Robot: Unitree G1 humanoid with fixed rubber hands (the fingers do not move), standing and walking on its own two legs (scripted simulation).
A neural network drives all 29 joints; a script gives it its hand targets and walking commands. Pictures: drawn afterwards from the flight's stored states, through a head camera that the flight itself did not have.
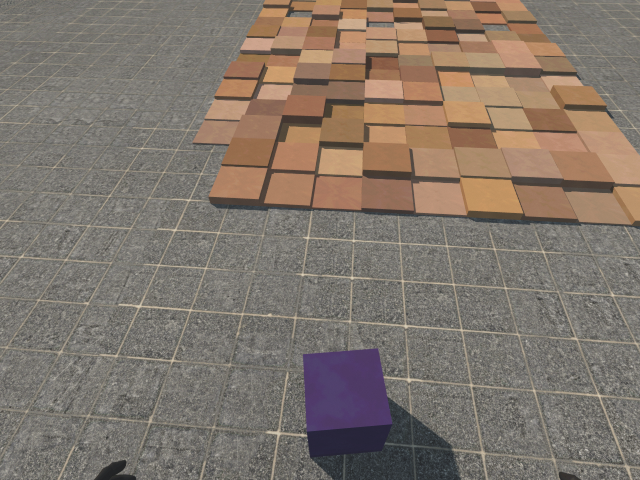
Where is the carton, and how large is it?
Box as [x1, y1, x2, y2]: [303, 348, 391, 456]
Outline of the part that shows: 377,348 303,354 306,425 310,456 381,450 391,426 391,419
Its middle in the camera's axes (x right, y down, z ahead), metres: +0.06 +0.47 +1.10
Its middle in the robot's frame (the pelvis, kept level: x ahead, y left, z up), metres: +0.44 -0.02 -0.66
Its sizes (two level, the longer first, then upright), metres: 0.210 0.200 0.250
